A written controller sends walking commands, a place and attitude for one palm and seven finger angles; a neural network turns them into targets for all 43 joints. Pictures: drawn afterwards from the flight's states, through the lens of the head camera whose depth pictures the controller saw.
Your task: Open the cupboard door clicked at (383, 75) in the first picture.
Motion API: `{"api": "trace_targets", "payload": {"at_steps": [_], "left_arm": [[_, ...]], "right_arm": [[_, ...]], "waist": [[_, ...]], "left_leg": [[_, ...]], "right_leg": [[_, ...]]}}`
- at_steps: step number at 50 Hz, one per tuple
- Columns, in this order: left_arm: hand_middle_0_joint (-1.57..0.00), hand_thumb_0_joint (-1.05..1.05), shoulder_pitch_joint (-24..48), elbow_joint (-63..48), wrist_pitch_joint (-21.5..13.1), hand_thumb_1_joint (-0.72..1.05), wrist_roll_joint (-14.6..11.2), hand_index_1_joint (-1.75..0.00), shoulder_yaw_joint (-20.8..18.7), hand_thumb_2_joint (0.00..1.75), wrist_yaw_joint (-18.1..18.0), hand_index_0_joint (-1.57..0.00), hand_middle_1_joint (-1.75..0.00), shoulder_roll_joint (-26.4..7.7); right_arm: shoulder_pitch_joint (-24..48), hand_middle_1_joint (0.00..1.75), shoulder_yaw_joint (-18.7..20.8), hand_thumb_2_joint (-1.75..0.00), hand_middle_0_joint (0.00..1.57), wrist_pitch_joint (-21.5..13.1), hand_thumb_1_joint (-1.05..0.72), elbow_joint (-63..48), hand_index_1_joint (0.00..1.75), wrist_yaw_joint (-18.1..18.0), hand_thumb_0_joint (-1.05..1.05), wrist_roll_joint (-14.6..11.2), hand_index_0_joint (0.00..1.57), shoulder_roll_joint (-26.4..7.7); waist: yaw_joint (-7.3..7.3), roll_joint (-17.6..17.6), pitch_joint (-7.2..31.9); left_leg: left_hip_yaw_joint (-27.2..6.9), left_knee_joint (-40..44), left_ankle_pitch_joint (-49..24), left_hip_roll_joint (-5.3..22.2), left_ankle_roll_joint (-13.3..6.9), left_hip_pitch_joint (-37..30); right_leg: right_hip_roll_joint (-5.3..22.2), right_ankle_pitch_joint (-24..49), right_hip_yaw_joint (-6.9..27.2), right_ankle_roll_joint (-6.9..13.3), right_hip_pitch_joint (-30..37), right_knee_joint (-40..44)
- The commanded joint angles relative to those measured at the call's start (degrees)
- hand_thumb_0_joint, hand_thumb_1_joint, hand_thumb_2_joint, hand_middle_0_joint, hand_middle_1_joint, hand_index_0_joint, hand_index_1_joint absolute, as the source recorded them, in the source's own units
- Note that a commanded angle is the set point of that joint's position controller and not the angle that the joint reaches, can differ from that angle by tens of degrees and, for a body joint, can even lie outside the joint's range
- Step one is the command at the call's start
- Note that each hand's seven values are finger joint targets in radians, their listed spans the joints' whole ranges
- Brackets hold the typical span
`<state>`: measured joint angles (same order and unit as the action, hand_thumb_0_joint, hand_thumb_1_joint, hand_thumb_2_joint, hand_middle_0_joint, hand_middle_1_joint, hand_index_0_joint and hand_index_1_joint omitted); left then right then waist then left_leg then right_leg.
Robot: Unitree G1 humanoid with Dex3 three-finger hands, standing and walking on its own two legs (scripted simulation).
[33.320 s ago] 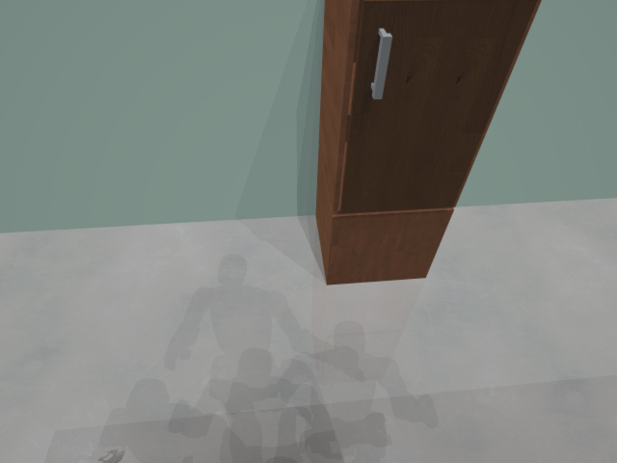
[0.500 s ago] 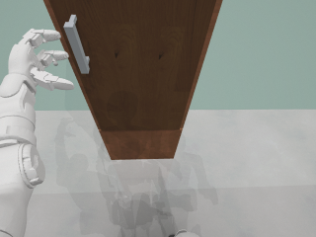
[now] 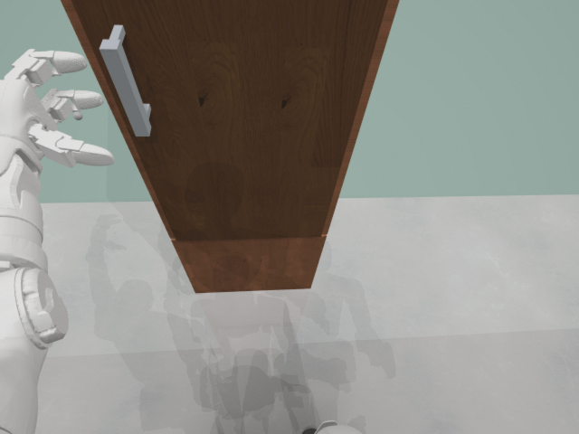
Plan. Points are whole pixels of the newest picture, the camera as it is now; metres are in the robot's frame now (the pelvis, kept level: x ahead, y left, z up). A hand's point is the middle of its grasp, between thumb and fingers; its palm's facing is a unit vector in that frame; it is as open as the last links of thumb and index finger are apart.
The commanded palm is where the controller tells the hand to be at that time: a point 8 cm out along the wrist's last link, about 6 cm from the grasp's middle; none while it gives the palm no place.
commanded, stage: move the hooked fingers beside the handle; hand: left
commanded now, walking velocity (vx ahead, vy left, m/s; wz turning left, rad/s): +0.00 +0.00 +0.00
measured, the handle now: (131, 84) +0.55 +0.18 +0.15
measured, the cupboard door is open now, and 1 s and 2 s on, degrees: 0 0 0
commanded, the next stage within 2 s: slide the fingers in behind the handle in 0.32 s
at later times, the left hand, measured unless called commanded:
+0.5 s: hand (68, 119) +0.48 +0.24 +0.16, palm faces -0.02 -1.00 +0.00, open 14.0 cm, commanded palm +0.46 +0.28 +0.15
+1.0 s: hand (110, 116) +0.49 +0.19 +0.15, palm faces -0.02 -1.00 -0.01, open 14.0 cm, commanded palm +0.46 +0.24 +0.15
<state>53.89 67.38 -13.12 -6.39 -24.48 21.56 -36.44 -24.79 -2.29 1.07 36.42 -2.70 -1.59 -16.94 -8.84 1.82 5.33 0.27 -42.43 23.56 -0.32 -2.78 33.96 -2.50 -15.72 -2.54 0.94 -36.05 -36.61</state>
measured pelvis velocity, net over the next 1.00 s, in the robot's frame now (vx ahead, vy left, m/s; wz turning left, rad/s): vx -0.01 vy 0.00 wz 0.00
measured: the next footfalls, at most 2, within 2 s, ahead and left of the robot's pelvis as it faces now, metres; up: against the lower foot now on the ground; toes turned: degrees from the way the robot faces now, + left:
none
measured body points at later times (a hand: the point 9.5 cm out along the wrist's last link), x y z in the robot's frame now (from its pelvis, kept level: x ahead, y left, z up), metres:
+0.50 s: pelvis +0.00 +0.01 +0.00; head +0.07 +0.02 +0.45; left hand +0.47 +0.29 +0.16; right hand +0.03 -0.26 -0.11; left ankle -0.04 +0.08 -0.71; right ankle +0.01 -0.11 -0.71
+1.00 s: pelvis -0.01 +0.00 +0.00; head +0.06 +0.01 +0.44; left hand +0.48 +0.25 +0.16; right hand -0.01 -0.26 -0.11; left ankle -0.04 +0.08 -0.71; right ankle +0.01 -0.11 -0.71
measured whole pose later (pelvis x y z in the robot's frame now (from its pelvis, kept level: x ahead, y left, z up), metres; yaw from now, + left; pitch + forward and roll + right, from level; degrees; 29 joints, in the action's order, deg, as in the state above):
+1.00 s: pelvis -0.01 +0.00 +0.00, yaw +0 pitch +14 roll -2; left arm 54.6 66.0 -13.6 -6.8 -20.8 16.5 -29.9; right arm -25.1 -2.1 -0.6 37.6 -1.7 -1.2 -16.1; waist -8.3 2.3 5.2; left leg 0.5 -42.5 23.0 -0.9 -2.9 33.1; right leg -2.0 -15.5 -2.2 0.8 -35.5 -37.4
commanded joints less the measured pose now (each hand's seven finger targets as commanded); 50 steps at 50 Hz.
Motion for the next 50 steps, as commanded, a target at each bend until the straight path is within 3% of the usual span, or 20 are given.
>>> {"api": "trace_targets", "payload": {"at_steps": [1, 4, 6, 8, 10, 12, 13, 15, 18, 19, 24, 28, 33, 34, 37, 42, 43, 44, 47, 50], "left_arm": [[-0.30, 0.00, 25.76, -13.95, -4.03, -0.50, -2.74, -1.20, -1.72, 0.30, 1.06, -0.30, -1.20, -16.13], [-0.30, 0.00, 23.38, -11.83, -1.96, -0.50, -3.48, -1.20, 0.00, 0.30, 2.10, -0.30, -1.20, -13.34], [-0.30, 0.00, 22.02, -11.06, -1.06, -0.50, -2.92, -1.20, -1.85, 0.30, 2.04, -0.30, -1.20, -16.19], [-0.30, 0.00, 22.60, -12.46, -0.94, -0.50, -3.11, -1.20, 0.09, 0.30, 1.84, -0.30, -1.20, -13.60], [-0.30, 0.00, 23.17, -14.17, -1.73, -0.50, -3.35, -1.20, 0.71, 0.30, 1.49, -0.30, -1.20, -12.60], [-0.30, 0.00, 25.05, -14.55, -2.57, -0.50, -3.51, -1.20, -0.50, 0.30, 1.20, -0.30, -1.20, -14.20], [-0.30, 0.00, 27.31, -16.54, -3.25, -0.50, -3.46, -1.20, -0.99, 0.30, 1.09, -0.30, -1.20, -15.41], [-0.30, 0.00, 27.84, -17.55, -3.95, -0.50, -3.71, -1.20, 0.20, 0.30, 1.19, -0.30, -1.20, -13.39], [-0.30, 0.00, 27.30, -16.09, -3.89, -0.50, -3.25, -1.20, -0.89, 0.30, 1.08, -0.30, -1.20, -15.03], [-0.30, 0.00, 27.95, -16.97, -3.82, -0.50, -3.24, -1.20, 0.82, 0.30, 1.17, -0.30, -1.20, -13.00], [-0.30, 0.00, 26.29, -12.98, -1.68, -0.50, -3.52, -1.20, 2.99, 0.30, 0.85, -0.30, -1.20, -9.32], [-0.30, 0.00, 25.88, -12.13, -1.54, -0.50, -3.55, -1.20, 1.13, 0.30, -0.15, -0.30, -1.20, -10.80], [-0.30, 0.00, 27.48, -17.13, -3.64, -0.50, -2.81, -1.20, 2.47, 0.30, -1.93, -0.30, -1.20, -8.31], [-0.30, 0.00, 27.81, -18.12, -3.90, -0.50, -3.07, -1.20, 4.38, 0.30, -2.08, -0.30, -1.20, -6.01], [-0.30, 0.00, 29.02, -12.94, -2.79, -0.50, -2.71, -1.20, 1.47, 0.30, -3.45, -0.30, -1.20, -9.19], [-0.30, 0.00, 30.39, -14.86, -3.65, -0.50, -0.86, -1.20, 0.88, 0.30, -5.39, -0.30, -1.20, -10.43], [-0.30, 0.00, 29.47, -15.12, -3.95, -0.50, -0.76, -1.20, 1.71, 0.30, -5.47, -0.30, -1.20, -9.21], [-0.30, 0.00, 29.81, -15.99, -4.68, -0.50, -0.99, -1.20, 0.62, 0.30, -5.61, -0.30, -1.20, -10.36], [-0.30, 0.00, 28.58, -14.65, -4.54, -0.50, -1.45, -1.20, 2.18, 0.30, -5.05, -0.30, -1.20, -7.60], [-0.30, 0.00, 27.55, -12.72, -3.44, -0.50, -1.95, -1.20, 2.58, 0.30, -4.91, -0.30, -1.20, -6.35]], "right_arm": [[-6.72, 0.30, 3.58, -0.90, 0.20, -1.06, -0.90, -3.13, 0.30, -0.63, 0.00, 0.10, 0.20, -9.98], [-6.31, 0.30, 3.47, -0.90, 0.20, -0.85, -0.90, -3.68, 0.30, -0.70, 0.00, -0.12, 0.20, -9.98], [-6.21, 0.30, 3.48, -0.90, 0.20, -0.53, -0.90, -3.80, 0.30, -0.76, 0.00, -0.14, 0.20, -10.20], [-5.81, 0.30, 3.44, -0.90, 0.20, -0.51, -0.90, -4.14, 0.30, -0.58, 0.00, -0.09, 0.20, -9.87], [-5.56, 0.30, 3.52, -0.90, 0.20, -0.50, -0.90, -4.34, 0.30, -0.55, 0.00, -0.09, 0.20, -9.77], [-5.54, 0.30, 3.54, -0.90, 0.20, -0.61, -0.90, -4.01, 0.30, -0.66, 0.00, -0.04, 0.20, -9.92], [-5.39, 0.30, 3.51, -0.90, 0.20, -0.72, -0.90, -3.94, 0.30, -0.75, 0.00, 0.00, 0.20, -9.96], [-5.15, 0.30, 3.50, -0.90, 0.20, -1.00, -0.90, -3.84, 0.30, -0.73, 0.00, -0.01, 0.20, -9.56], [-5.04, 0.30, 3.39, -0.90, 0.20, -1.20, -0.90, -3.19, 0.30, -0.80, 0.00, 0.04, 0.20, -9.77], [-5.06, 0.30, 3.37, -0.90, 0.20, -1.24, -0.90, -3.28, 0.30, -0.84, 0.00, 0.14, 0.20, -9.57], [-5.04, 0.30, 3.38, -0.90, 0.20, -1.46, -0.90, -3.16, 0.30, -0.64, 0.00, 0.04, 0.20, -9.70], [-5.18, 0.30, 3.34, -0.90, 0.20, -1.72, -0.90, -3.28, 0.30, -0.37, 0.00, 0.21, 0.20, -9.85], [-5.20, 0.30, 3.72, -0.90, 0.20, -2.15, -0.90, -3.23, 0.30, 0.13, 0.00, 0.51, 0.20, -9.24], [-5.17, 0.30, 3.68, -0.90, 0.20, -2.20, -0.90, -3.42, 0.30, 0.22, 0.00, 0.43, 0.20, -9.14], [-5.57, 0.30, 3.51, -0.90, 0.20, -2.16, -0.90, -2.37, 0.30, 0.08, 0.00, 0.34, 0.20, -9.53], [-5.78, 0.30, 3.46, -0.90, 0.20, -2.93, -0.90, -2.68, 0.30, 0.06, 0.00, 0.70, 0.20, -9.21], [-5.59, 0.30, 3.38, -0.90, 0.20, -3.07, -0.90, -2.98, 0.30, 0.22, 0.00, 0.69, 0.20, -8.95], [-6.01, 0.30, 3.51, -0.90, 0.20, -3.04, -0.90, -2.88, 0.30, 0.15, 0.00, 0.71, 0.20, -9.09], [-5.96, 0.30, 3.60, -0.90, 0.20, -3.26, -0.90, -2.80, 0.30, 0.29, 0.00, 0.64, 0.20, -8.98], [-5.99, 0.30, 3.69, -0.90, 0.20, -3.19, -0.90, -2.53, 0.30, 0.27, 0.00, 0.51, 0.20, -9.00]], "waist": [[0.53, 6.73, 25.13], [0.56, 4.67, 22.19], [1.23, 4.59, 21.38], [0.79, 4.75, 20.10], [0.57, 5.14, 20.75], [0.35, 4.13, 20.81], [0.16, 4.87, 22.01], [0.26, 7.13, 24.04], [0.76, 7.41, 23.38], [0.42, 9.01, 24.10], [-0.14, 5.06, 20.47], [0.48, 3.59, 20.28], [0.75, 6.65, 22.94], [0.39, 7.67, 23.02], [-0.16, 2.79, 18.89], [0.37, 5.08, 21.72], [0.59, 6.44, 22.13], [0.59, 5.04, 23.03], [0.57, 4.68, 23.62], [0.29, 3.57, 21.79]], "left_leg": [[-3.84, 3.53, -32.64, 1.81, 2.24, -15.41], [-3.09, 4.12, -30.89, 1.45, 1.34, -12.78], [-3.11, 4.27, -30.68, 1.40, 1.50, -11.63], [-3.01, 4.60, -29.76, 1.42, 1.53, -11.86], [-3.29, 4.22, -31.17, 1.57, 1.71, -13.43], [-3.38, 4.23, -29.39, 1.50, 1.67, -13.23], [-3.51, 4.30, -29.14, 1.48, 1.79, -13.69], [-3.93, 3.92, -31.91, 1.54, 2.25, -16.54], [-4.60, 3.93, -32.63, 1.73, 2.85, -16.83], [-4.62, 3.65, -34.95, 1.74, 3.02, -18.19], [-4.84, 4.25, -30.79, 1.80, 2.67, -15.63], [-4.66, 4.58, -28.25, 1.56, 2.51, -13.58], [-5.33, 4.06, -32.22, 2.00, 3.55, -17.72], [-5.49, 3.92, -33.43, 2.06, 3.77, -18.73], [-4.97, 4.99, -25.13, 1.67, 2.81, -12.99], [-4.58, 4.87, -24.11, 1.26, 2.45, -13.10], [-4.20, 4.73, -25.17, 1.20, 2.49, -13.56], [-4.58, 4.48, -26.94, 1.37, 2.66, -14.31], [-4.13, 4.56, -26.61, 1.33, 2.48, -14.10], [-3.62, 4.75, -24.95, 1.21, 1.90, -12.96]], "right_leg": [[0.01, 21.31, 1.17, 0.45, 13.27, 1.35], [0.17, 21.94, 1.18, 0.49, 14.34, 1.70], [0.35, 22.08, 1.16, 0.52, 14.61, 1.54], [0.37, 21.17, 0.95, 0.44, 13.62, 1.87], [0.26, 20.94, 1.05, 0.51, 12.67, 1.72], [0.27, 20.38, 1.31, 0.47, 12.82, 1.84], [0.35, 20.36, 1.35, 0.49, 13.20, 1.63], [0.27, 20.70, 1.20, 0.61, 12.61, 1.41], [0.27, 19.30, 0.90, 0.71, 11.54, 1.40], [0.27, 19.80, 0.78, 0.77, 11.07, 1.22], [0.24, 17.06, 0.24, 0.70, 9.63, 1.76], [0.34, 16.77, 0.43, 0.78, 10.89, 1.65], [0.15, 16.37, 0.18, 0.75, 9.19, 1.17], [0.11, 15.96, 0.08, 0.80, 8.37, 1.06], [0.16, 13.92, 0.25, 0.64, 9.45, 1.60], [0.39, 14.34, 0.83, 0.75, 10.53, 1.23], [0.39, 15.19, 0.98, 0.79, 10.82, 1.17], [0.27, 15.97, 0.76, 0.85, 11.37, 0.90], [0.15, 16.61, 0.95, 0.68, 12.09, 1.03], [0.14, 16.64, 0.99, 0.55, 12.15, 1.57]]}}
